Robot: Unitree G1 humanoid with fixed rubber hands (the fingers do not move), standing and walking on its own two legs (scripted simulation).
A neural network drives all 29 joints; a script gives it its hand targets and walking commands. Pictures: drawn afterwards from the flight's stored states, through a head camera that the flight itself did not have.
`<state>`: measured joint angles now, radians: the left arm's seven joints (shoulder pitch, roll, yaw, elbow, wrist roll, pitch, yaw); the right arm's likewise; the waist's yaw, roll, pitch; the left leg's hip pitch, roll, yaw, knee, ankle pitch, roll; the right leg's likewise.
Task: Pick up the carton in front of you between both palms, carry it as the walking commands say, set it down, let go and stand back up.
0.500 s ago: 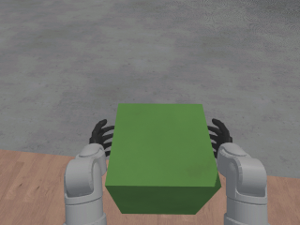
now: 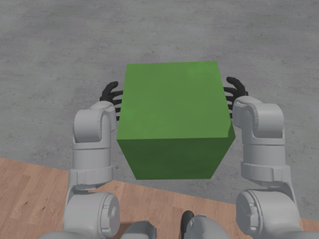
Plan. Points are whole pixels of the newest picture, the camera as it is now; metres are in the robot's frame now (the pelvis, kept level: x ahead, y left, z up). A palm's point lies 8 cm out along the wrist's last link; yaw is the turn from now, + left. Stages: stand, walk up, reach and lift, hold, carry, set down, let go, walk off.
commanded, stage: carry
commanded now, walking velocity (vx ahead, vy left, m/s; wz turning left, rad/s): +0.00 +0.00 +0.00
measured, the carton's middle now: (172, 126) +0.37 +0.00 +0.01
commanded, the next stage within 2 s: none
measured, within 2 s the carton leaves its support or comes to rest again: neither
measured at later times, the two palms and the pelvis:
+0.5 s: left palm (102, 80) +0.44 +0.17 +0.12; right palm (233, 78) +0.43 -0.13 +0.12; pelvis +0.08 +0.02 +0.00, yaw -1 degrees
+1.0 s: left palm (94, 81) +0.42 +0.17 +0.14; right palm (234, 78) +0.41 -0.13 +0.14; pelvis +0.07 +0.03 +0.01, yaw -1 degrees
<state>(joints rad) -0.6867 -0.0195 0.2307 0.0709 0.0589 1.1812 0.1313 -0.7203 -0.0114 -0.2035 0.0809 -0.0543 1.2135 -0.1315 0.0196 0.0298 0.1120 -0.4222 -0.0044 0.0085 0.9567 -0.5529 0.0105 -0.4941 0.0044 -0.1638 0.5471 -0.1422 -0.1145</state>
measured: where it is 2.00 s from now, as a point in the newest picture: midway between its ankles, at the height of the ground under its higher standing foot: outside the picture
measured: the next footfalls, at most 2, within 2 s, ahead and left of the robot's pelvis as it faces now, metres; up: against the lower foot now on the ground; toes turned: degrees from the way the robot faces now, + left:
left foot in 0.14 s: +0.09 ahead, +0.13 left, +0.00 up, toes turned +2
